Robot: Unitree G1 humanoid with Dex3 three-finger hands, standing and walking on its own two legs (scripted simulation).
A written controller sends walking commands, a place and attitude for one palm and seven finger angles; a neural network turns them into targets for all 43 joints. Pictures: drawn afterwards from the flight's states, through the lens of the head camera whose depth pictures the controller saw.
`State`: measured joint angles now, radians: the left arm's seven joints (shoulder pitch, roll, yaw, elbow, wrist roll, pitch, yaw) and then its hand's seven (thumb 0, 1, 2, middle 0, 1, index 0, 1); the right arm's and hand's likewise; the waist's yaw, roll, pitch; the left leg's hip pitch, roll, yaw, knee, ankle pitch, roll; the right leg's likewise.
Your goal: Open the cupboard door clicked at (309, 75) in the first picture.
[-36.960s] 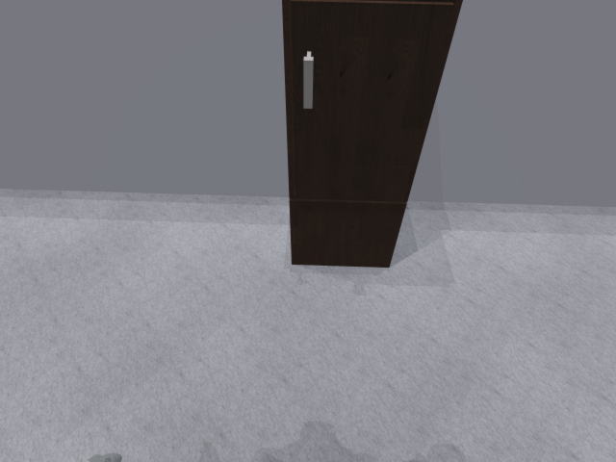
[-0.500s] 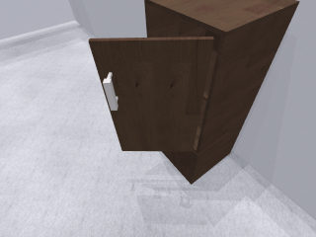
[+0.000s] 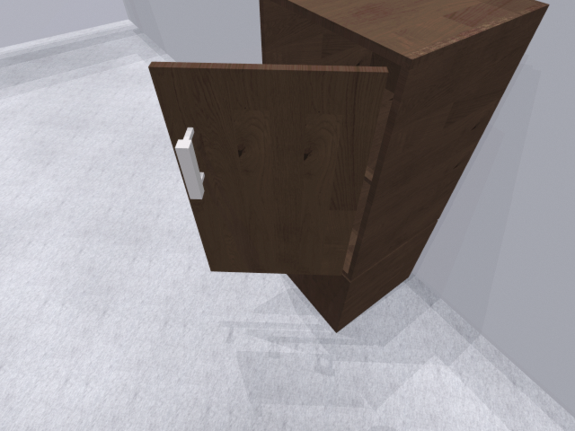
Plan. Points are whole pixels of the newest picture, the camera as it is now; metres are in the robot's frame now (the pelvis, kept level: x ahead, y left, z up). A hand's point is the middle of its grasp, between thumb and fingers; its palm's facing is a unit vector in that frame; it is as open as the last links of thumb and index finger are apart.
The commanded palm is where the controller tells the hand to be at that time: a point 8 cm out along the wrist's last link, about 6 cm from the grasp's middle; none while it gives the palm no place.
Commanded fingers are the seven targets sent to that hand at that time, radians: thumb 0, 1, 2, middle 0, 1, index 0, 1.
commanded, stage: raise the hand with hooked fingers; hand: left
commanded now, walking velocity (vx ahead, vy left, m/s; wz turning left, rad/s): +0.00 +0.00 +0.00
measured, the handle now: (193, 163) +0.54 +0.21 +0.05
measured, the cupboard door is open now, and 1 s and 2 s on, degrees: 52 52 52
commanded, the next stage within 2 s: none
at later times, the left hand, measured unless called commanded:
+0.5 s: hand (148, 418) +0.15 +0.20 -0.04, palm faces +0.13 -0.99 -0.04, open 9.1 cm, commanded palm +0.14 +0.25 -0.02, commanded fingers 0.00 0.27 0.63 -0.25 -0.70 -0.25 -0.70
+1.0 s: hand (116, 357) +0.21 +0.24 +0.01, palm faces +0.03 -1.00 -0.06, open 12.2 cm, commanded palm +0.18 +0.30 +0.02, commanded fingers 0.00 -0.31 0.38 -0.29 -1.08 -0.29 -1.08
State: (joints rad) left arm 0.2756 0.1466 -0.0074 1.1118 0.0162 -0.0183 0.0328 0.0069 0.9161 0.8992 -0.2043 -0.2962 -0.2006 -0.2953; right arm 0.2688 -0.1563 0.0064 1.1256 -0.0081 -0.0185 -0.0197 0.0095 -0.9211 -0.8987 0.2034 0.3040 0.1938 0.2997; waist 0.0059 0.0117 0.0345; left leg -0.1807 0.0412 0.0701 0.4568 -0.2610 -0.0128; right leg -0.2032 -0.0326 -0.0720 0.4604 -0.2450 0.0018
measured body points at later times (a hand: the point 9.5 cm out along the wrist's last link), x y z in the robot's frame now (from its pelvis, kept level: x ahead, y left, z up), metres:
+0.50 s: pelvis -0.02 -0.01 -0.08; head +0.02 +0.01 +0.37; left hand +0.13 +0.25 -0.04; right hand +0.23 -0.23 -0.11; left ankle -0.01 +0.12 -0.74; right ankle +0.00 -0.12 -0.74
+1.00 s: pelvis -0.02 +0.01 -0.05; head +0.02 +0.02 +0.40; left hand +0.20 +0.30 +0.01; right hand +0.13 -0.24 -0.13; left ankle -0.01 +0.12 -0.74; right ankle +0.00 -0.12 -0.74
